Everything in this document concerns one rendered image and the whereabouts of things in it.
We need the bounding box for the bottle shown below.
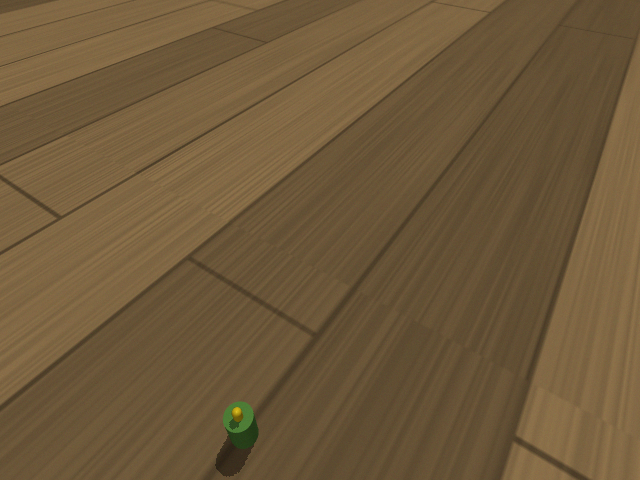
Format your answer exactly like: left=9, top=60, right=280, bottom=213
left=223, top=401, right=259, bottom=449

